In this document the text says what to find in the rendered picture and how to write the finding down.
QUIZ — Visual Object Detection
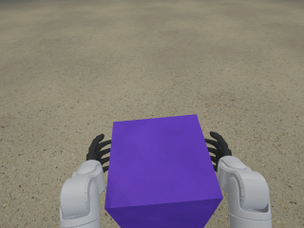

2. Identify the robot right forearm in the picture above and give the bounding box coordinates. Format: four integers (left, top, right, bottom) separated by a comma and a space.
217, 156, 273, 228

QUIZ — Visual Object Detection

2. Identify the left robot hand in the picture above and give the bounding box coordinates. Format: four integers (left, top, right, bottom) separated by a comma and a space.
86, 134, 112, 172

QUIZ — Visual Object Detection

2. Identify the robot left forearm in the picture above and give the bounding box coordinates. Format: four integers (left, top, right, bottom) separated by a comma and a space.
59, 160, 105, 228

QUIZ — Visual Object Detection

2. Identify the carton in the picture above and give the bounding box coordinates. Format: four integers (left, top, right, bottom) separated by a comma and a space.
104, 114, 223, 228

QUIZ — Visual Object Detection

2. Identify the right robot hand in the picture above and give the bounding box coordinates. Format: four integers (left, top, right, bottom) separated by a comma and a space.
204, 131, 232, 172

